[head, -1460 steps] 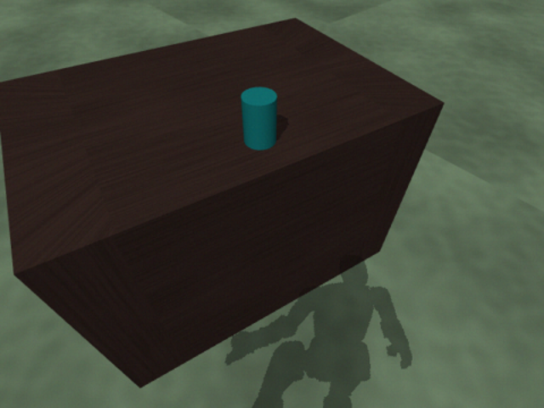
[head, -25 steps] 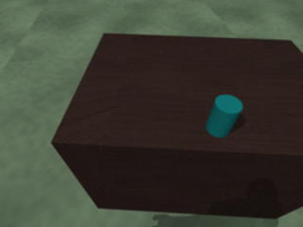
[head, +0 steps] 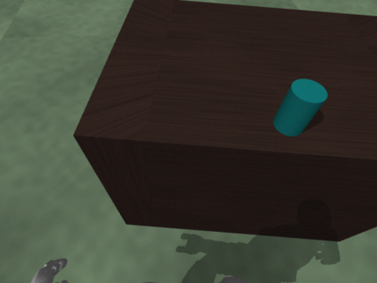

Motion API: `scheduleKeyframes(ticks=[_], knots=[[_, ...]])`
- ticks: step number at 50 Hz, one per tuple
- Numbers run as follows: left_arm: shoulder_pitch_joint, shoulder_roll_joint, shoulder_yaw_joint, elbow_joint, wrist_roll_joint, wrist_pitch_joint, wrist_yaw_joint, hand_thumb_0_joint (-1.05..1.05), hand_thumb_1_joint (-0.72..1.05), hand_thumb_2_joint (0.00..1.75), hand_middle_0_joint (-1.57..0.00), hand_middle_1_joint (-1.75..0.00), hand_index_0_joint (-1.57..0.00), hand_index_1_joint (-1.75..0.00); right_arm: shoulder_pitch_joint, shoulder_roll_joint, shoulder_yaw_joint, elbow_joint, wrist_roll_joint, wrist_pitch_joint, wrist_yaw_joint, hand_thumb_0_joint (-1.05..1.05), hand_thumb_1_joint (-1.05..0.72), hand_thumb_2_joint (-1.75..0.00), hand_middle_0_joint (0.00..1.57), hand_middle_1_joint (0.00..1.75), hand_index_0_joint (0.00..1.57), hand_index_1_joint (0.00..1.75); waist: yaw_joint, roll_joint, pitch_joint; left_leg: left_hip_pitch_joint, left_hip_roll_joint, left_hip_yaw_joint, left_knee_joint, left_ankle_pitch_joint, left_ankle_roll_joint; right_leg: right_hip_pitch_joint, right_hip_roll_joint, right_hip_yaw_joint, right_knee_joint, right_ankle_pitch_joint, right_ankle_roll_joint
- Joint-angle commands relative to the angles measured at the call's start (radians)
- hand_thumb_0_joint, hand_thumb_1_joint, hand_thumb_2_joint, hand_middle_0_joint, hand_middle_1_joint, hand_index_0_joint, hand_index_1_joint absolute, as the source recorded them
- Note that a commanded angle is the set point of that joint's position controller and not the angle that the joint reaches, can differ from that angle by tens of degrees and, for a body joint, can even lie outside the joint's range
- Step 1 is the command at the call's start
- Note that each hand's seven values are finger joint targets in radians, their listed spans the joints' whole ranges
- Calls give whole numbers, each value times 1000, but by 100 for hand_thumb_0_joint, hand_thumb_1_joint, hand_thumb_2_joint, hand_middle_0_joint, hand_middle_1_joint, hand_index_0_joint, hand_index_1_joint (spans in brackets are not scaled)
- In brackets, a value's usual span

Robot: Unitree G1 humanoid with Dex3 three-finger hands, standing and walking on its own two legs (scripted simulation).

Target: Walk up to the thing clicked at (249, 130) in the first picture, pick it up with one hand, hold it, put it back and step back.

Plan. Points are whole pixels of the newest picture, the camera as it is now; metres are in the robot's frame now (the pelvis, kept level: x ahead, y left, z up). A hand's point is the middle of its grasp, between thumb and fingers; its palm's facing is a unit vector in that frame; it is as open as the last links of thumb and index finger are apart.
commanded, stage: step back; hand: right
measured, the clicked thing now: (297, 108) +0.50 -0.26 +0.06
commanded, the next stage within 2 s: none
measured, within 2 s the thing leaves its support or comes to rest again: neither
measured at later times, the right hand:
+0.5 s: hand out of the picture -0.01 -0.27 -0.15, palm faces +0.06 +0.93 -0.36, open 7.4 cm
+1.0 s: hand out of the picture -0.14 -0.24 -0.11, palm faces -0.03 +0.90 -0.44, open 7.4 cm
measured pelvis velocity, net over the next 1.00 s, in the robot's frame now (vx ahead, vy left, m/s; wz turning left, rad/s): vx -0.23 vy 0.03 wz -0.05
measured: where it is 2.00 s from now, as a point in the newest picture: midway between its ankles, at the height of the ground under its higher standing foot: outside the picture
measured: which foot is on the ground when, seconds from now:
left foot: down 0.00-0.44, up 0.46-0.74, down 0.76-1.00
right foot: down 0.00-0.00, up 0.02-0.38, down 0.40-0.78, up 0.80-1.00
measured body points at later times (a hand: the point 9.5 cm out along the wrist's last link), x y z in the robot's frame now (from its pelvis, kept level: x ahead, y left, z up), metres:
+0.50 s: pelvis -0.10 +0.00 +0.01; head -0.05 -0.02 +0.45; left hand +0.03 +0.30 -0.10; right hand -0.02 -0.32 -0.12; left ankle -0.05 +0.11 -0.69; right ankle -0.09 -0.11 -0.71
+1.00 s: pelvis -0.23 +0.03 +0.02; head -0.18 +0.06 +0.46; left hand -0.12 +0.34 -0.11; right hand -0.14 -0.29 -0.08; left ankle -0.18 +0.14 -0.71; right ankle -0.28 -0.13 -0.62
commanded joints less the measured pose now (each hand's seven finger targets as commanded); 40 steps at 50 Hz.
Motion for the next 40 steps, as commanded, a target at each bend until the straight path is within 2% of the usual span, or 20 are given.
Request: scheduleKeyframes(ticks=[1, 2, 4, 6, 8, 14, 18, 20, 21, 22, 23, 24, 27, 31, 34, 36, 37, 38, 39, 40], knots=[[-30, 162, 46, -123, -13, -8, 28, 0, 90, 90, -20, -30, -20, -30, 85, -285, -75, -64, -35, -32, -33, 0, -90, -90, 20, 30, 20, 30, -13, 164, -160, 166, 332, -463, -341, 773, 155, -156, 177, 164, 374, -292, -56], [8, 159, 40, -122, -15, -4, 29, 0, 90, 90, -20, -30, -20, -30, 74, -276, -69, -75, -29, -36, -37, 0, -90, -90, 20, 30, 20, 30, 2, 126, -176, 175, 337, -383, -296, 912, 182, -149, 169, 174, 454, -313, -60], [9, 167, 45, -110, -15, -5, 40, 0, 90, 90, -20, -30, -20, -30, 11, -276, -72, -106, -28, -32, -52, 0, -90, -90, 20, 30, 20, 30, 2, 200, -205, 176, 347, -398, -306, 812, 183, -169, 180, 250, 518, -289, -58], [38, 186, 49, -100, -24, -3, 34, 0, 90, 90, -20, -30, -20, -30, -35, -224, -59, -126, -37, -33, -63, 0, -90, -90, 20, 30, 20, 30, 28, 185, -198, 205, 270, -265, -273, 759, 172, -175, 167, 236, 534, -197, -41], [64, 185, 49, -113, -18, -5, 30, 0, 90, 90, -20, -30, -20, -30, -15, -208, -56, -143, -33, -34, -69, 0, -90, -90, 20, 30, 20, 30, 25, 162, -196, 264, 257, -232, -255, 758, 171, -190, 171, 214, 512, -179, -24], [22, 168, 55, -160, -8, -24, 18, 0, 90, 90, -20, -30, -20, -30, 77, -208, -60, -143, -20, -28, -73, 0, -90, -90, 20, 30, 20, 30, -42, 126, -201, 328, 277, -211, -226, 717, 193, -120, 123, 138, 175, -159, -1], [135, 151, 61, -122, -2, -32, 9, 0, 90, 90, -20, -30, -20, -30, 7, -229, -61, -168, -17, -16, -58, 0, -90, -90, 20, 30, 20, 30, 10, 166, -242, 187, 247, -169, -197, 496, 150, 94, 100, 43, -120, -13, -36], [190, 161, 68, -95, 9, -40, 10, 0, 90, 90, -20, -30, -20, -30, -21, -204, -49, -171, -6, -10, -52, 0, -90, -90, 20, 30, 20, 30, 39, 121, -252, 54, 205, -139, -138, 366, 86, 243, 70, 70, -273, 184, -65], [183, 229, 87, -108, 19, -46, 11, 0, 90, 90, -20, -30, -20, -30, -19, -177, -39, -180, 3, -11, -49, 0, -90, -90, 20, 30, 20, 30, 34, -28, -243, -92, 118, -96, -50, 218, 28, 292, -50, 270, -273, 271, -123], [138, 286, 99, -129, 6, -44, 6, 0, 90, 90, -20, -30, -20, -30, -29, -140, -27, -188, 6, -8, -49, 0, -90, -90, 20, 30, 20, 30, 39, -190, -166, -184, -53, -14, 115, -90, -30, 203, -209, 473, -360, 262, -243], [68, 340, 101, -161, 17, -44, 7, 0, 90, 90, -20, -30, -20, -30, -34, -166, -45, -174, -5, 2, -62, 0, -90, -90, 20, 30, 20, 30, 59, -261, -114, -125, -64, -74, 370, -281, -52, 1, -350, 604, -408, 290, -366], [26, 298, 99, -183, 13, -48, 9, 0, 90, 90, -20, -30, -20, -30, 13, -196, -54, -154, -2, 2, -59, 0, -90, -90, 20, 30, 20, 30, 24, -206, -68, -96, -31, -129, 443, -251, -54, -54, -334, 571, -396, 318, -352], [-13, 206, 80, -197, 4, -44, 16, 0, 90, 90, -20, -30, -20, -30, 62, -167, -36, -118, 10, -7, -54, 0, -90, -90, 20, 30, 20, 30, -12, -111, -95, -163, -100, -141, 445, -143, -53, 74, -149, 265, -301, 483, -236], [81, 186, 74, -204, 15, -36, 18, 0, 90, 90, -20, -30, -20, -30, 53, -153, -19, -139, 7, -21, -61, 0, -90, -90, 20, 30, 20, 30, 51, -113, -171, -185, -71, -68, 238, -156, -72, 276, -128, 225, -236, 551, -232], [84, 201, 77, -215, 14, -26, 22, 0, 90, 90, -20, -30, -20, -30, 71, -142, -21, -151, -5, -30, -59, 0, -90, -90, 20, 30, 20, 30, 51, -183, -217, -136, 10, -29, -53, -140, -63, 365, -162, 243, -175, 588, -226], [82, 222, 72, -216, 2, -15, 14, 0, 90, 90, -20, -30, -20, -30, 100, -148, -32, -131, -14, -36, -56, 0, -90, -90, 20, 30, 20, 30, 35, -185, -227, -19, -7, 20, -209, -8, -55, 291, -131, 214, -114, 548, -198], [58, 227, 70, -225, -7, -7, 10, 0, 90, 90, -20, -30, -20, -30, 147, -145, -36, -113, -22, -39, -54, 0, -90, -90, 20, 30, 20, 30, 3, -178, -233, 64, -7, 43, -361, 152, -48, 236, -120, 205, -71, 505, -170], [66, 191, 59, -233, -9, -1, 7, 0, 90, 90, -20, -30, -20, -30, 129, -186, -52, -123, -34, -43, -55, 0, -90, -90, 20, 30, 20, 30, 12, -86, -231, 132, 70, -92, -377, 238, -21, 112, -67, 185, -25, 345, -116], [72, 148, 49, -242, -15, 0, 6, 0, 90, 90, -20, -30, -20, -30, 108, -278, -76, -136, -49, -45, -54, 0, -90, -90, 20, 30, 20, 30, 14, 146, -236, 209, 284, -366, -393, 418, 59, -77, 78, 106, 145, 50, -61], [12, 176, 69, -245, -14, 0, 19, 0, 90, 90, -20, -30, -20, -30, 68, -349, -83, -157, -44, -39, -43, 0, -90, -90, 20, 30, 20, 30, -21, 231, -191, 71, 413, -475, -421, 481, 205, -93, 171, 126, 316, -300, -38]])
